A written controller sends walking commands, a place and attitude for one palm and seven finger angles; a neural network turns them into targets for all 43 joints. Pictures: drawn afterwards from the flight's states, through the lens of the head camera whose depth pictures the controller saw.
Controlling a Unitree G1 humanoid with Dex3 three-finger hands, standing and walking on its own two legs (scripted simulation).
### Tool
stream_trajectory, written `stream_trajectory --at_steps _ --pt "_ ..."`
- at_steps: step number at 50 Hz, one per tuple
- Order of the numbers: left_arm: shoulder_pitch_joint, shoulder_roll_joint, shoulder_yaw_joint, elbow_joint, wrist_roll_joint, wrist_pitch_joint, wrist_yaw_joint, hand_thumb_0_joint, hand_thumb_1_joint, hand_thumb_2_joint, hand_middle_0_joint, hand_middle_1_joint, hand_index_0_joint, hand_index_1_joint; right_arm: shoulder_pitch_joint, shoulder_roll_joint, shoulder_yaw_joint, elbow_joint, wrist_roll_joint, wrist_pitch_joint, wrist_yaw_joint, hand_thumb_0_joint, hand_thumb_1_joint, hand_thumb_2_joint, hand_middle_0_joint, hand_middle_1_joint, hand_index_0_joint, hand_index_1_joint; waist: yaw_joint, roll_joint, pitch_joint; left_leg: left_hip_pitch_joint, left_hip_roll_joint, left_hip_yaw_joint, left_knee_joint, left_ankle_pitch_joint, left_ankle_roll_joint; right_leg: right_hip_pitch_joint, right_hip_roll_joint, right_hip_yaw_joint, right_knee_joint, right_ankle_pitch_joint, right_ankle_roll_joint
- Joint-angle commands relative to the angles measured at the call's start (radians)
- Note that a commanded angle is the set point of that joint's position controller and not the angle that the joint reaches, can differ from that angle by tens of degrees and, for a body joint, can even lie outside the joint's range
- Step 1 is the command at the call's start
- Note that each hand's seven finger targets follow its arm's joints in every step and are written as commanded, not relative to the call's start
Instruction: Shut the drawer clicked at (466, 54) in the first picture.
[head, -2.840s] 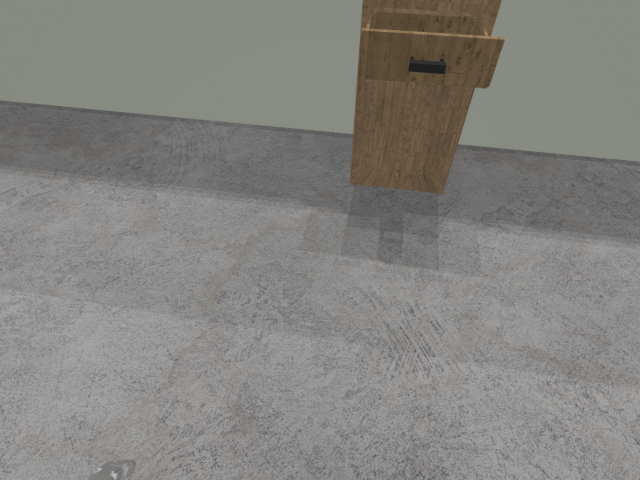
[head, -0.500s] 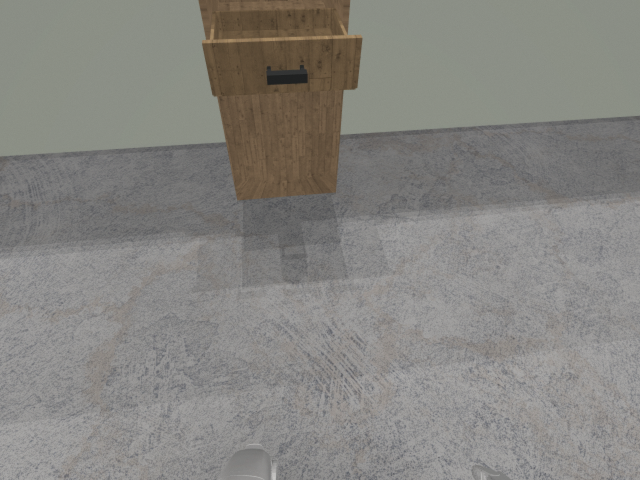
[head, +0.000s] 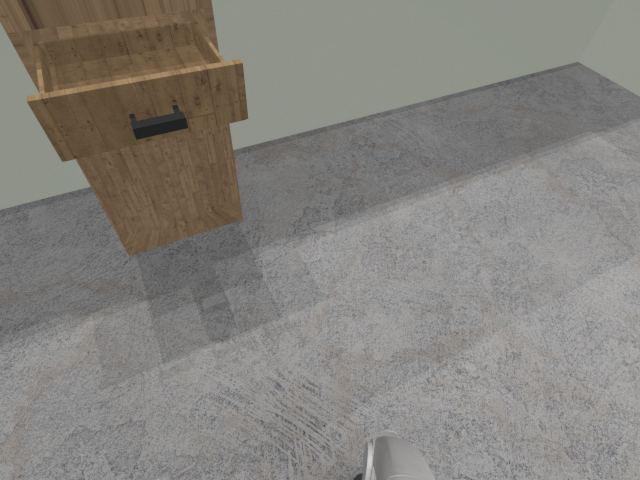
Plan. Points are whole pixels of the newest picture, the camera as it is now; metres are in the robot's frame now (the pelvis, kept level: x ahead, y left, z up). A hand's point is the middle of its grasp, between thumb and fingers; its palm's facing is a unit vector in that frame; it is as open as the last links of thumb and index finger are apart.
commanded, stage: walk to a spot facing it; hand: left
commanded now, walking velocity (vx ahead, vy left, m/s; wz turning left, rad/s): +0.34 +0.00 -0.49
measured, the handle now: (157, 119) +0.77 +0.37 -0.02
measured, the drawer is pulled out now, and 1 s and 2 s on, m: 0.29 0.29 0.29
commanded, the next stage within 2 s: turn to face it in 0.48 s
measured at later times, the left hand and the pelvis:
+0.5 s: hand (239, 382) +0.28 +0.13 -0.16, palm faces -0.11 -0.96 -0.25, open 7.3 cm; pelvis +0.23 -0.06 +0.00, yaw -11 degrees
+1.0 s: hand (246, 296) +0.45 +0.15 -0.18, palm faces +0.02 -0.99 -0.16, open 7.4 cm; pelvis +0.37 -0.03 +0.00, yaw -3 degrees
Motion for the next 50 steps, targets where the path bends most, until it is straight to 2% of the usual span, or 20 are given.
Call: stream_trajectory --at_steps 1,3,5,7,8,9,10,13,16,21,28,31,33,34,35,36,37,40,44,50 --pt "-0.155 -0.018 -0.027 -0.107 -0.007 -0.033 -0.006 0.000 0.900 0.900 -0.200 -0.300 -0.200 -0.300 0.092 -0.130 -0.025 -0.019 -0.004 -0.012 -0.004 0.000 -0.900 -0.900 0.200 0.300 0.200 0.300 -0.044 0.168 0.086 0.081 0.284 -0.087 -0.097 0.661 0.091 -0.052 0.022 -0.062 -0.234 -0.047 -0.030" --pt "-0.133 -0.004 -0.025 -0.102 -0.007 -0.040 -0.001 0.000 0.900 0.900 -0.200 -0.300 -0.200 -0.300 0.097 -0.143 -0.030 -0.011 -0.003 -0.007 -0.001 0.000 -0.900 -0.900 0.200 0.300 0.200 0.300 -0.029 0.170 0.053 0.096 0.301 -0.057 -0.016 0.864 0.087 0.045 0.059 -0.087 -0.286 -0.097 -0.062" --pt "-0.014 0.018 -0.015 -0.072 -0.006 -0.049 0.005 0.000 0.900 0.900 -0.200 -0.300 -0.200 -0.300 0.063 -0.175 -0.035 -0.024 0.001 -0.003 -0.002 0.000 -0.900 -0.900 0.200 0.300 0.200 0.300 0.030 0.192 -0.018 0.099 0.302 -0.021 0.146 1.091 0.072 0.204 0.112 -0.114 -0.321 -0.143 -0.100" --pt "0.247 0.098 0.012 0.007 0.002 -0.072 0.014 0.000 0.900 0.900 -0.200 -0.300 -0.200 -0.300 0.011 -0.190 -0.038 -0.049 0.011 0.002 0.008 0.000 -0.900 -0.900 0.200 0.300 0.200 0.300 0.160 0.128 -0.171 -0.100 0.253 0.012 0.539 0.931 0.012 0.633 0.108 -0.086 -0.442 -0.033 -0.139" --pt "0.343 0.212 0.036 0.024 0.000 -0.082 0.029 0.000 0.900 0.900 -0.200 -0.300 -0.200 -0.300 0.055 -0.121 -0.026 -0.075 0.028 0.003 0.020 0.000 -0.900 -0.900 0.200 0.300 0.200 0.300 0.177 -0.105 -0.305 -0.443 0.114 -0.008 0.864 0.163 -0.037 0.942 -0.169 0.333 -0.483 0.057 -0.243" --pt "0.364 0.273 0.047 0.037 -0.028 -0.074 0.042 0.000 0.900 0.900 -0.200 -0.300 -0.200 -0.300 -0.003 -0.092 -0.023 -0.110 0.031 0.003 0.014 0.000 -0.900 -0.900 0.200 0.300 0.200 0.300 0.158 -0.182 -0.349 -0.626 0.008 -0.151 1.113 -0.243 -0.050 0.993 -0.319 0.655 -0.607 0.211 -0.328" --pt "0.295 0.261 0.050 0.015 -0.034 -0.068 0.051 0.000 0.900 0.900 -0.200 -0.300 -0.200 -0.300 -0.057 -0.114 -0.031 -0.120 0.030 0.008 0.012 0.000 -0.900 -0.900 0.200 0.300 0.200 0.300 0.140 -0.080 -0.256 -0.651 0.067 -0.265 1.150 -0.158 -0.026 0.873 -0.319 0.595 -0.663 0.064 -0.339" --pt "0.120 0.133 0.008 -0.016 -0.030 -0.087 0.059 0.000 0.900 0.900 -0.200 -0.300 -0.200 -0.300 -0.106 -0.084 -0.033 -0.102 0.005 0.028 0.015 0.000 -0.900 -0.900 0.200 0.300 0.200 0.300 0.037 0.118 -0.058 -0.570 0.141 -0.309 1.008 0.027 -0.033 0.468 -0.204 0.366 -0.718 0.053 -0.232" --pt "0.109 0.101 -0.007 0.000 -0.019 -0.108 0.055 0.000 0.900 0.900 -0.200 -0.300 -0.200 -0.300 -0.015 -0.047 -0.029 -0.070 -0.003 0.055 0.020 0.000 -0.900 -0.900 0.200 0.300 0.200 0.300 -0.026 0.006 -0.045 -0.524 0.130 -0.286 0.892 0.092 -0.050 0.370 -0.116 0.201 -0.737 0.127 -0.182" --pt "0.191 0.063 -0.018 0.035 -0.021 -0.120 0.053 0.000 0.900 0.900 -0.200 -0.300 -0.200 -0.300 -0.147 -0.053 -0.029 -0.114 -0.006 0.055 0.033 0.000 -0.900 -0.900 0.200 0.300 0.200 0.300 0.005 -0.081 -0.022 -0.620 0.117 -0.271 0.717 0.177 -0.069 0.446 -0.079 0.189 -0.743 0.171 -0.183" --pt "0.321 0.068 -0.031 0.087 -0.016 -0.121 0.070 0.000 0.900 0.900 -0.200 -0.300 -0.200 -0.300 -0.381 -0.050 -0.016 -0.178 0.002 0.039 0.050 0.000 -0.900 -0.900 0.200 0.300 0.200 0.300 0.074 -0.040 0.006 -0.646 0.070 -0.229 0.450 0.149 -0.053 0.636 -0.114 0.227 -0.686 0.426 -0.189" --pt "0.315 0.079 -0.033 0.099 -0.015 -0.119 0.078 0.000 0.900 0.900 -0.200 -0.300 -0.200 -0.300 -0.381 -0.046 -0.008 -0.168 0.008 0.033 0.047 0.000 -0.900 -0.900 0.200 0.300 0.200 0.300 0.056 -0.042 -0.007 -0.539 0.022 -0.204 0.323 0.136 -0.024 0.677 -0.119 0.172 -0.628 0.611 -0.164" --pt "0.294 0.088 -0.034 0.108 -0.019 -0.117 0.083 0.000 0.900 0.900 -0.200 -0.300 -0.200 -0.300 -0.264 -0.065 -0.010 -0.124 0.008 0.029 0.034 0.000 -0.900 -0.900 0.200 0.300 0.200 0.300 0.002 -0.037 -0.060 -0.375 -0.036 -0.178 0.213 0.203 0.001 0.692 -0.092 0.095 -0.494 0.753 -0.119" --pt "0.282 0.083 -0.035 0.108 -0.026 -0.113 0.087 0.000 0.900 0.900 -0.200 -0.300 -0.200 -0.300 -0.144 -0.091 -0.015 -0.083 0.004 0.025 0.027 0.000 -0.900 -0.900 0.200 0.300 0.200 0.300 -0.046 -0.018 -0.125 -0.205 -0.032 -0.206 0.126 0.369 0.020 0.651 -0.069 0.059 -0.340 0.716 -0.080" --pt "0.297 0.059 -0.039 0.098 -0.037 -0.110 0.088 0.000 0.900 0.900 -0.200 -0.300 -0.200 -0.300 -0.022 -0.164 -0.028 -0.060 -0.005 0.020 0.018 0.000 -0.900 -0.900 0.200 0.300 0.200 0.300 -0.081 0.100 -0.228 0.059 0.121 -0.358 0.160 0.759 0.091 0.460 0.005 0.000 -0.126 0.420 -0.022" --pt "0.345 0.008 -0.056 0.089 -0.051 -0.112 0.085 0.000 0.900 0.900 -0.200 -0.300 -0.200 -0.300 0.046 -0.235 -0.039 -0.044 0.001 0.021 0.013 0.000 -0.900 -0.900 0.200 0.300 0.200 0.300 -0.065 0.307 -0.313 0.256 0.372 -0.636 0.164 1.267 0.242 0.213 0.120 -0.015 0.174 -0.419 0.014" --pt "0.325 0.041 -0.047 0.076 -0.039 -0.102 0.095 0.000 0.900 0.900 -0.200 -0.300 -0.200 -0.300 0.008 -0.227 -0.030 -0.049 0.017 0.039 0.012 0.000 -0.900 -0.900 0.200 0.300 0.200 0.300 -0.039 0.218 -0.280 0.151 0.397 -0.637 0.110 1.234 0.292 0.210 0.090 0.070 0.269 -0.529 0.003" --pt "0.186 0.023 -0.033 0.053 -0.024 -0.069 0.084 0.000 0.900 0.900 -0.200 -0.300 -0.200 -0.300 -0.150 -0.150 -0.016 -0.096 0.014 0.040 -0.002 0.000 -0.900 -0.900 0.200 0.300 0.200 0.300 0.004 0.141 -0.034 -0.184 0.279 -0.579 -0.018 0.806 0.233 0.162 0.014 0.098 0.245 -0.383 0.033" --pt "0.222 0.000 -0.017 0.042 -0.019 -0.026 0.076 0.000 0.900 0.900 -0.200 -0.300 -0.200 -0.300 -0.216 -0.153 -0.037 -0.135 0.010 0.052 0.005 0.000 -0.900 -0.900 0.200 0.300 0.200 0.300 0.048 0.132 -0.084 -0.302 0.179 -0.490 -0.062 0.503 0.176 0.242 0.020 0.068 0.131 -0.270 0.051" --pt "0.082 0.032 0.003 -0.039 -0.015 -0.007 0.073 0.000 0.900 0.900 -0.200 -0.300 -0.200 -0.300 -0.196 -0.197 -0.061 -0.158 0.005 0.077 0.015 0.000 -0.900 -0.900 0.200 0.300 0.200 0.300 0.012 0.175 -0.083 -0.293 0.148 -0.600 -0.096 0.173 0.171 0.172 0.029 0.073 0.012 -0.228 0.071"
